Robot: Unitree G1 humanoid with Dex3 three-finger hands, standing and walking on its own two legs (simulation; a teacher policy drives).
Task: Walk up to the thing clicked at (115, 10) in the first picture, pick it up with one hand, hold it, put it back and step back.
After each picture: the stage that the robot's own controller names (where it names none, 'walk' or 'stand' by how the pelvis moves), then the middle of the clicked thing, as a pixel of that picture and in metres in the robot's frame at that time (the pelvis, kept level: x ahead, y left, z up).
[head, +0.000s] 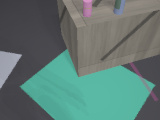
stand; out of the picture +1.09 -0.26 -0.05
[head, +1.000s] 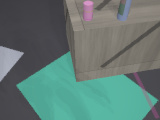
walk; (125, 1) +0.98 -0.23 -0.02
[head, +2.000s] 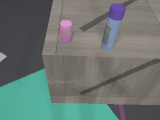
walk; (111, 29) +0.68 -0.10 -0.01
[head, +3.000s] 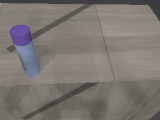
stand; (27, 54) +0.50 +0.24 -0.02
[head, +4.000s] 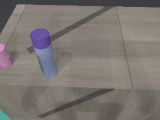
stand; (45, 56) +0.49 +0.19 -0.02
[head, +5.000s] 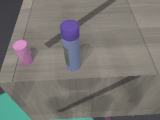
stand; (71, 48) +0.51 +0.07 -0.02
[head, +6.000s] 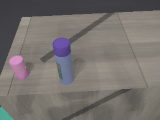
stand; (64, 63) +0.50 +0.11 -0.04
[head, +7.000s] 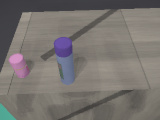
stand; (65, 63) +0.48 +0.10 -0.05
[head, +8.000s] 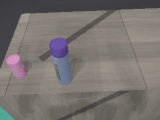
stand; (62, 64) +0.48 +0.12 -0.05
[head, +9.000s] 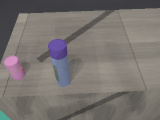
stand; (61, 65) +0.47 +0.12 -0.05
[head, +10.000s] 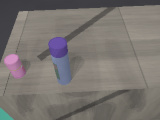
rise first; (61, 63) +0.47 +0.12 -0.05
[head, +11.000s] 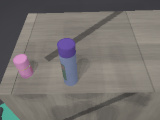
rise first; (68, 64) +0.48 +0.10 -0.05
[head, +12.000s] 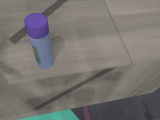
go down; (41, 45) +0.50 +0.10 -0.01
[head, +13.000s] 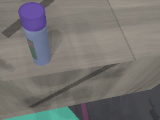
go down; (38, 39) +0.49 +0.10 +0.03
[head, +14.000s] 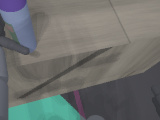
close in; (19, 22) +0.51 +0.11 +0.06
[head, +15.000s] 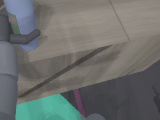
lift; (21, 16) +0.53 +0.10 +0.07
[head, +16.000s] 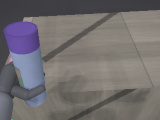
lift; (29, 69) +0.31 +0.16 +0.17
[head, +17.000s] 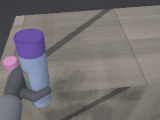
hold; (36, 73) +0.32 +0.15 +0.13
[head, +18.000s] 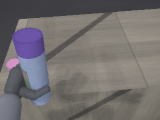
hold; (35, 71) +0.32 +0.15 +0.13
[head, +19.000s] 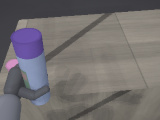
hold; (34, 71) +0.32 +0.16 +0.14
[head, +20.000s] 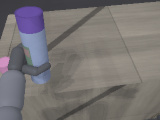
crouch; (36, 50) +0.40 +0.14 +0.14
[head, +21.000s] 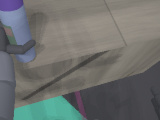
lower; (17, 28) +0.51 +0.12 +0.04
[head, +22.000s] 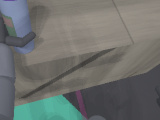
lower; (17, 18) +0.52 +0.12 +0.07
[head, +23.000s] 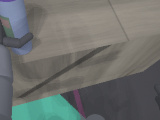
lower; (14, 19) +0.52 +0.12 +0.07
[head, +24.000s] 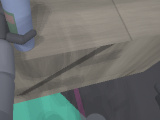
lower; (18, 15) +0.53 +0.11 +0.07
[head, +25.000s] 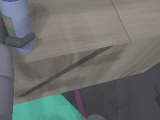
rest; (16, 19) +0.52 +0.12 +0.07
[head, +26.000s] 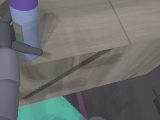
withdraw; (26, 26) +0.50 +0.10 +0.06
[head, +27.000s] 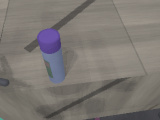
sink last; (53, 59) +0.45 +0.10 +0.00
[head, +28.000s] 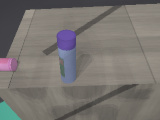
stand; (67, 59) +0.48 +0.10 +0.00
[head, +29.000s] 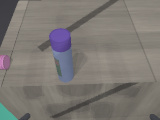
stand; (63, 58) +0.45 +0.10 +0.01
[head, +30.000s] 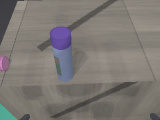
stand; (63, 57) +0.46 +0.10 +0.01
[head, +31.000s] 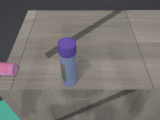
stand; (68, 65) +0.47 +0.09 -0.03
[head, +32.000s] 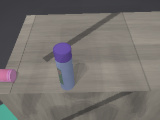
stand; (65, 69) +0.46 +0.10 -0.05
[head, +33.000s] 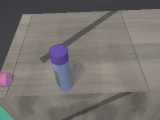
stand; (62, 70) +0.45 +0.11 -0.05
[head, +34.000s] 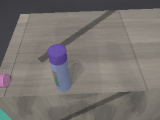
stand; (60, 70) +0.45 +0.12 -0.05
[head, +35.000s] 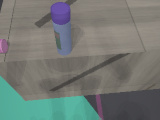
walk; (62, 32) +0.56 +0.10 -0.03
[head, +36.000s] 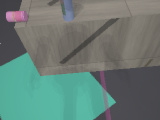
walk; (66, 0) +0.89 +0.16 -0.03
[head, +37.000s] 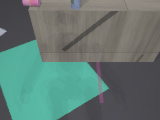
stand; out of the picture +1.12 +0.06 -0.04
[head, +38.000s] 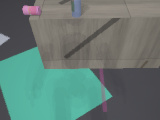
stand; out of the picture +1.06 +0.07 -0.05
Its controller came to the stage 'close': yes
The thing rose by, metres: 0.18
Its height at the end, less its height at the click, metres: +0.00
